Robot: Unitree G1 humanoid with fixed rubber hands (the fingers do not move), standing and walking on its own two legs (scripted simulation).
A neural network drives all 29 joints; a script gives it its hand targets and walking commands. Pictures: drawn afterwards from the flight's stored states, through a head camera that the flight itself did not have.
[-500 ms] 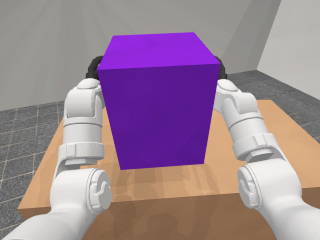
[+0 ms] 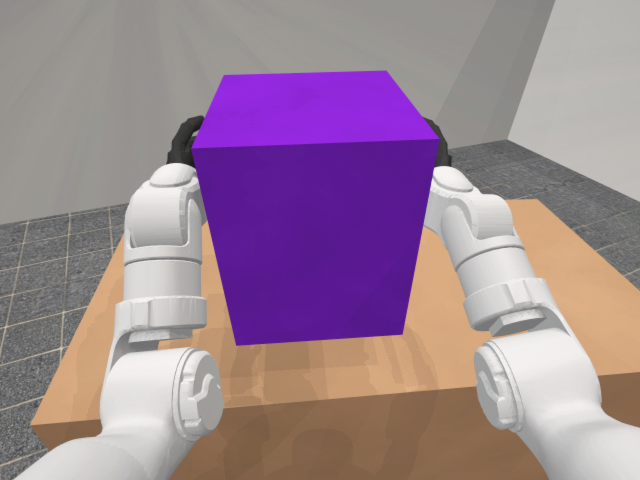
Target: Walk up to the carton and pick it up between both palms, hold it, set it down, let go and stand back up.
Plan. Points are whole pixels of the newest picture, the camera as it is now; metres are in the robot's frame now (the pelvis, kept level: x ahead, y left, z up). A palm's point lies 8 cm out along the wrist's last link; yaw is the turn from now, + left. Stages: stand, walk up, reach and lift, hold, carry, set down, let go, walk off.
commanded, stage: hold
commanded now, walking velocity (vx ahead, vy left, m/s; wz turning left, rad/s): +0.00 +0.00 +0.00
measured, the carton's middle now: (313, 204) +0.36 +0.00 +0.23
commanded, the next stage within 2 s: none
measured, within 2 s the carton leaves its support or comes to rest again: neither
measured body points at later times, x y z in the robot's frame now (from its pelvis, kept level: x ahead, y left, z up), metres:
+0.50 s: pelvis -0.01 +0.00 +0.00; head -0.09 +0.02 +0.44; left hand +0.38 +0.15 +0.27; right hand +0.38 -0.15 +0.27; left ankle +0.03 +0.12 -0.75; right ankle -0.01 -0.12 -0.75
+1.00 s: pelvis +0.00 +0.00 +0.00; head -0.09 +0.02 +0.44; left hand +0.38 +0.15 +0.27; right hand +0.38 -0.15 +0.27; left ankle +0.03 +0.12 -0.75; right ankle -0.01 -0.12 -0.75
